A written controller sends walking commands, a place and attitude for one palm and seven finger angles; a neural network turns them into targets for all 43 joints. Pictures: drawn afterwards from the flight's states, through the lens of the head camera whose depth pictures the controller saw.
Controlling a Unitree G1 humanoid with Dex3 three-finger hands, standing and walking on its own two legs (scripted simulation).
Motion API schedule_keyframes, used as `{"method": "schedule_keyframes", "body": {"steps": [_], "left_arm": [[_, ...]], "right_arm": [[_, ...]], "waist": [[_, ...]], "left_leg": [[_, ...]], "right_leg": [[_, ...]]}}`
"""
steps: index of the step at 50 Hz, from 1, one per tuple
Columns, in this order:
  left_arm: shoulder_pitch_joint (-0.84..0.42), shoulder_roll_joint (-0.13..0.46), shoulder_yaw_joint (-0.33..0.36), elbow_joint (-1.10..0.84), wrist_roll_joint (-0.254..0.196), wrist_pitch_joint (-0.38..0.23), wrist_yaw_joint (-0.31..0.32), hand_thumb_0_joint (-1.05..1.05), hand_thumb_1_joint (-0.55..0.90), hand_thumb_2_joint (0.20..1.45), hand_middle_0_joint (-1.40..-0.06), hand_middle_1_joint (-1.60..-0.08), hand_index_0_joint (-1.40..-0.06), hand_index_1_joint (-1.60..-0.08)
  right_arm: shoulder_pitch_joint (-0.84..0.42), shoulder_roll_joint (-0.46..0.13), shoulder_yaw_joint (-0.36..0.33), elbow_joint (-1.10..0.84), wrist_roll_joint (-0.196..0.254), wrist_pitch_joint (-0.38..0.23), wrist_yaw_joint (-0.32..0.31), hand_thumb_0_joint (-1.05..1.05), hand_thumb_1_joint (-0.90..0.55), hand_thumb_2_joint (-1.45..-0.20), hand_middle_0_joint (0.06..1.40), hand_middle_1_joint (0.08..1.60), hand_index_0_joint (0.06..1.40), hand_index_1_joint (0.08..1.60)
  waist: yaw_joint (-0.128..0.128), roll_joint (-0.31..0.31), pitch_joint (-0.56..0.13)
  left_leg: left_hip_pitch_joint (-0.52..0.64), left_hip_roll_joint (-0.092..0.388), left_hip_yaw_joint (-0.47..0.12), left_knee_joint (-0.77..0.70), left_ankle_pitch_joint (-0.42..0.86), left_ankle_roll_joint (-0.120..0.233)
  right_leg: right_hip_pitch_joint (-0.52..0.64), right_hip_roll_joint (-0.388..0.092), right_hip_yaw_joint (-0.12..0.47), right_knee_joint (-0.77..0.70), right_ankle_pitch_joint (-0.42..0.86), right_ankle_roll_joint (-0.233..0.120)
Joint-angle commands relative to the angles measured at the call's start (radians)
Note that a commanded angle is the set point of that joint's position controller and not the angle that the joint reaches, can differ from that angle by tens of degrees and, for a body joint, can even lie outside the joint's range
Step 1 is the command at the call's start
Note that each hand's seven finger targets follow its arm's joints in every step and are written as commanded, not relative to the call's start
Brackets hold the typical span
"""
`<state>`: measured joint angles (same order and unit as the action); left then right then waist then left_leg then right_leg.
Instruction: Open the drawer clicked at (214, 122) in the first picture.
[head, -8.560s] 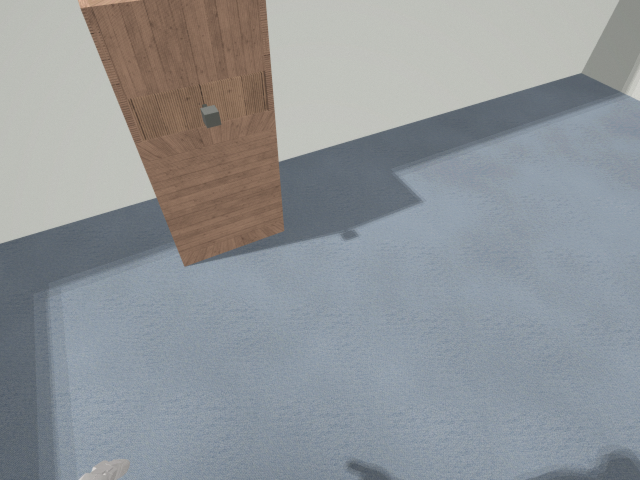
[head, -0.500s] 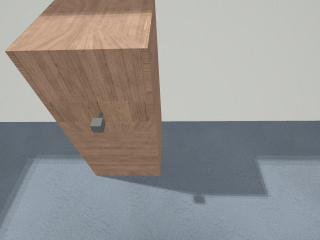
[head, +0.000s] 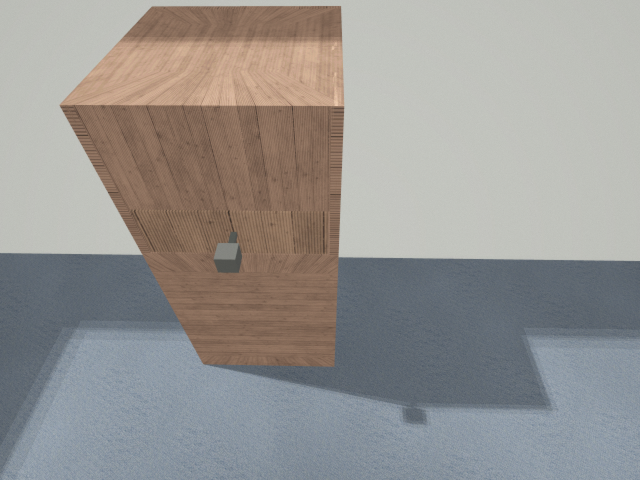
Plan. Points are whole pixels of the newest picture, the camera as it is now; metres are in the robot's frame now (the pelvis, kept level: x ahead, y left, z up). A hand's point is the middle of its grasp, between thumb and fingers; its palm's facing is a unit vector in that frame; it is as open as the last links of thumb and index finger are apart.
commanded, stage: look again from close up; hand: left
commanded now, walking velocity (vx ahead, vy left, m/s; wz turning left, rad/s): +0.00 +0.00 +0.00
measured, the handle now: (230, 249) +0.54 +0.23 -0.11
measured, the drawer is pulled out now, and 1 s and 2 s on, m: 0.00 0.00 0.00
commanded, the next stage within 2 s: raise the hand with hooked fingers in 0.18 s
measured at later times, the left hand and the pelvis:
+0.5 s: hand (189, 425) +0.19 +0.18 -0.03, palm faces +0.02 -0.61 -0.79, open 7.7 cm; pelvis -0.01 -0.04 -0.01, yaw +1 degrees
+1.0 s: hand (187, 371) +0.24 +0.19 +0.00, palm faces +0.19 +0.04 -0.98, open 10.3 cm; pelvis +0.00 -0.09 -0.06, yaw +0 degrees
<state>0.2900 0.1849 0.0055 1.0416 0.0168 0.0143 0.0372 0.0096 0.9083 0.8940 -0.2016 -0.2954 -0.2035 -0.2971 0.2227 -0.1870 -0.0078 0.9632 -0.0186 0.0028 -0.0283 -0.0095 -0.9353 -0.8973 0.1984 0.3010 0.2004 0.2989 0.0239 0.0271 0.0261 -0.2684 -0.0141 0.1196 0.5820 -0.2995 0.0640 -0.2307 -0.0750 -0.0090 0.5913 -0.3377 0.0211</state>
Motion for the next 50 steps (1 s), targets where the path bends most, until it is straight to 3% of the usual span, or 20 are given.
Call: {"method": "schedule_keyframes", "body": {"steps": [1, 8, 13, 14, 15, 16, 17, 18, 19, 21, 22, 25, 27, 29, 32, 37, 40, 43, 47, 50], "left_arm": [[0.039, 0.083, 0.008, -0.039, 0.004, -0.015, 0.000, 0.000, 0.900, 0.900, -0.200, -0.300, -0.200, -0.300], [0.056, 0.081, 0.006, -0.023, 0.006, -0.017, -0.004, 0.000, 0.900, 0.900, -0.200, -0.300, -0.200, -0.300], [0.057, 0.083, 0.003, -0.005, 0.003, -0.024, -0.005, 0.000, 0.900, 0.900, -0.200, -0.300, -0.200, -0.300], [0.087, 0.097, -0.006, 0.015, 0.011, -0.027, 0.033, 0.000, 0.900, 0.900, -0.200, -0.300, -0.200, -0.300], [-0.688, 0.478, 0.062, -1.457, 0.211, -0.204, 0.066, 0.000, 0.877, 0.890, -0.202, -0.315, -0.202, -0.315], [-0.180, 0.419, 0.100, -1.170, 0.225, -0.134, 0.139, 0.000, 0.853, 0.880, -0.203, -0.330, -0.203, -0.330], [-0.118, 0.324, 0.060, -1.116, 0.164, -0.070, 0.190, 0.000, 0.830, 0.870, -0.205, -0.345, -0.205, -0.345], [0.175, 0.082, -0.085, -0.960, 0.194, 0.023, 0.191, 0.000, 0.807, 0.860, -0.207, -0.360, -0.207, -0.360], [-0.033, 0.159, -0.053, -1.159, 0.223, 0.003, 0.204, 0.000, 0.783, 0.850, -0.208, -0.375, -0.208, -0.375], [0.044, 0.259, 0.010, -1.085, 0.420, -0.001, 0.259, 0.000, 0.737, 0.830, -0.212, -0.405, -0.212, -0.405], [0.083, 0.291, 0.060, -1.005, 0.502, 0.010, 0.280, 0.000, 0.713, 0.820, -0.213, -0.420, -0.213, -0.420], [0.358, 0.216, 0.038, -0.823, 0.743, 0.008, 0.309, 0.000, 0.643, 0.790, -0.218, -0.465, -0.218, -0.465], [0.464, 0.215, 0.055, -0.810, 0.866, -0.015, 0.312, 0.000, 0.597, 0.770, -0.222, -0.495, -0.222, -0.495], [0.401, 0.258, 0.064, -0.907, 0.942, -0.054, 0.328, 0.000, 0.550, 0.750, -0.225, -0.525, -0.225, -0.525], [0.256, 0.349, 0.126, -1.042, 1.014, -0.106, 0.366, 0.000, 0.480, 0.720, -0.230, -0.570, -0.230, -0.570], [-0.241, 0.483, 0.196, -1.350, 1.021, -0.252, 0.483, 0.000, 0.363, 0.670, -0.238, -0.645, -0.238, -0.645], [-0.215, 0.465, 0.169, -1.370, 0.986, -0.292, 0.513, 0.000, 0.293, 0.640, -0.243, -0.690, -0.243, -0.690], [-0.192, 0.510, 0.215, -1.321, 1.025, -0.289, 0.528, 0.000, 0.223, 0.610, -0.248, -0.735, -0.248, -0.735], [-0.027, 0.480, 0.234, -1.108, 0.985, -0.056, 0.489, 0.000, 0.130, 0.570, -0.255, -0.795, -0.255, -0.795], [0.074, 0.447, 0.184, -1.104, 0.876, 0.097, 0.363, 0.000, 0.060, 0.540, -0.260, -0.840, -0.260, -0.840]], "right_arm": [[0.046, -0.119, -0.025, -0.039, 0.000, -0.023, 0.007, 0.000, -0.900, -0.900, 0.200, 0.300, 0.200, 0.300], [0.061, -0.116, -0.014, 0.006, -0.001, -0.030, 0.010, 0.000, -0.900, -0.900, 0.200, 0.300, 0.200, 0.300], [0.085, -0.099, -0.006, 0.039, 0.002, -0.034, 0.009, 0.000, -0.900, -0.900, 0.200, 0.300, 0.200, 0.300], [0.026, -0.152, -0.018, -0.016, 0.016, -0.024, 0.016, 0.000, -0.900, -0.900, 0.200, 0.300, 0.200, 0.300], [0.055, -0.250, -0.019, -0.337, 0.068, -0.175, -0.034, 0.000, -0.900, -0.900, 0.200, 0.300, 0.200, 0.300], [-0.043, -0.190, -0.004, -0.273, 0.055, -0.271, -0.076, 0.000, -0.900, -0.900, 0.200, 0.300, 0.200, 0.300], [-0.027, -0.182, -0.018, -0.204, 0.062, -0.296, -0.079, 0.000, -0.900, -0.900, 0.200, 0.300, 0.200, 0.300], [-0.030, -0.120, -0.011, -0.207, 0.082, -0.304, -0.085, 0.000, -0.900, -0.900, 0.200, 0.300, 0.200, 0.300], [-0.065, -0.157, -0.011, -0.279, 0.072, -0.315, -0.082, 0.000, -0.900, -0.900, 0.200, 0.300, 0.200, 0.300], [-0.088, -0.176, -0.018, -0.317, 0.036, -0.299, -0.075, 0.000, -0.900, -0.900, 0.200, 0.300, 0.200, 0.300], [-0.091, -0.183, -0.028, -0.342, 0.023, -0.271, -0.063, 0.000, -0.900, -0.900, 0.200, 0.300, 0.200, 0.300], [-0.131, -0.166, -0.063, -0.421, -0.016, -0.174, -0.021, 0.000, -0.900, -0.900, 0.200, 0.300, 0.200, 0.300], [-0.171, -0.157, -0.077, -0.458, -0.015, -0.102, 0.011, 0.000, -0.900, -0.900, 0.200, 0.300, 0.200, 0.300], [-0.224, -0.156, -0.073, -0.497, -0.014, -0.063, 0.032, 0.000, -0.900, -0.900, 0.200, 0.300, 0.200, 0.300], [-0.234, -0.156, -0.073, -0.511, -0.029, -0.046, 0.037, 0.000, -0.900, -0.900, 0.200, 0.300, 0.200, 0.300], [-0.217, -0.129, -0.074, -0.503, -0.069, -0.059, -0.007, 0.000, -0.900, -0.900, 0.200, 0.300, 0.200, 0.300], [-0.185, -0.141, -0.080, -0.496, -0.064, -0.079, -0.010, 0.000, -0.900, -0.900, 0.200, 0.300, 0.200, 0.300], [-0.199, -0.141, -0.071, -0.503, -0.080, -0.061, 0.006, 0.000, -0.900, -0.900, 0.200, 0.300, 0.200, 0.300], [-0.231, -0.138, -0.055, -0.529, -0.034, -0.009, 0.014, 0.000, -0.900, -0.900, 0.200, 0.300, 0.200, 0.300], [-0.235, -0.147, -0.042, -0.544, -0.003, 0.019, 0.003, 0.000, -0.900, -0.900, 0.200, 0.300, 0.200, 0.300]], "waist": [[-0.019, -0.064, 0.031], [-0.009, 0.011, 0.019], [-0.014, -0.019, 0.010], [-0.003, -0.177, 0.087], [-0.103, 0.075, -0.414], [0.008, 0.218, -0.374], [-0.015, 0.189, -0.286], [-0.018, 0.146, -0.173], [-0.034, 0.147, -0.071], [-0.034, 0.110, -0.015], [-0.022, 0.007, -0.012], [0.077, -0.225, -0.023], [0.134, -0.245, -0.100], [0.146, -0.227, -0.157], [0.119, -0.161, -0.193], [0.003, 0.036, -0.395], [-0.029, 0.084, -0.375], [-0.014, 0.033, -0.349], [0.054, 0.007, -0.383], [0.074, -0.191, -0.420]], "left_leg": [[-0.004, 0.161, -0.201, -0.257, 0.026, 0.005], [0.006, 0.158, -0.194, -0.308, -0.040, 0.005], [0.025, 0.140, -0.162, -0.275, 0.039, -0.003], [-0.057, 0.161, -0.120, -0.118, 0.102, -0.038], [0.263, 0.033, -0.138, -0.179, 0.268, -0.013], [0.319, 0.090, -0.150, -0.180, 0.319, -0.049], [0.177, 0.080, -0.142, -0.202, 0.150, -0.086], [0.097, 0.085, -0.139, -0.214, 0.064, -0.067], [0.012, 0.061, -0.154, -0.198, -0.030, -0.062], [-0.098, 0.030, -0.144, -0.121, -0.082, -0.051], [-0.149, 0.016, -0.143, -0.084, -0.059, -0.049], [-0.262, -0.003, -0.081, 0.010, 0.032, -0.062], [-0.283, -0.012, -0.069, 0.039, 0.091, -0.065], [-0.323, -0.021, -0.062, 0.074, 0.110, -0.060], [-0.349, -0.035, -0.066, 0.127, 0.085, -0.041], [-0.246, -0.044, -0.099, 0.328, 0.046, -0.018], [-0.223, -0.035, -0.119, 0.401, 0.010, -0.021], [-0.313, -0.040, -0.132, 0.450, 0.027, -0.025], [-0.403, -0.043, -0.117, 0.335, 0.094, -0.034], [-0.407, -0.055, -0.112, 0.245, 0.125, -0.045]], "right_leg": [[-0.037, 0.006, 0.008, -0.092, 0.058, -0.041], [-0.028, -0.003, 0.009, -0.113, 0.070, -0.041], [-0.011, -0.016, 0.027, -0.144, 0.109, -0.043], [-0.032, -0.036, 0.027, -0.172, 0.131, -0.028], [-0.004, 0.089, 0.015, -0.049, 0.249, -0.068], [-0.116, 0.068, -0.042, 0.023, 0.077, -0.072], [-0.149, 0.073, -0.073, 0.042, -0.008, -0.061], [-0.189, 0.072, -0.063, 0.029, -0.019, -0.051], [-0.181, 0.066, -0.051, -0.011, 0.018, -0.051], [-0.248, 0.081, -0.040, -0.031, -0.020, -0.065], [-0.261, 0.091, -0.035, -0.027, -0.054, -0.068], [-0.318, 0.106, -0.001, -0.014, -0.146, -0.072], [-0.248, 0.098, 0.075, -0.006, -0.032, -0.089], [-0.212, 0.078, 0.112, 0.033, 0.083, -0.087], [-0.228, 0.068, 0.161, 0.060, 0.135, -0.075], [-0.414, 0.052, 0.199, 0.126, 0.011, -0.065], [-0.549, 0.060, 0.222, 0.132, -0.075, -0.079], [-0.550, 0.060, 0.254, 0.153, -0.040, -0.084], [-0.285, 0.061, 0.203, 0.160, 0.242, -0.053], [-0.005, 0.023, 0.247, 0.142, 0.622, 0.008]]}}
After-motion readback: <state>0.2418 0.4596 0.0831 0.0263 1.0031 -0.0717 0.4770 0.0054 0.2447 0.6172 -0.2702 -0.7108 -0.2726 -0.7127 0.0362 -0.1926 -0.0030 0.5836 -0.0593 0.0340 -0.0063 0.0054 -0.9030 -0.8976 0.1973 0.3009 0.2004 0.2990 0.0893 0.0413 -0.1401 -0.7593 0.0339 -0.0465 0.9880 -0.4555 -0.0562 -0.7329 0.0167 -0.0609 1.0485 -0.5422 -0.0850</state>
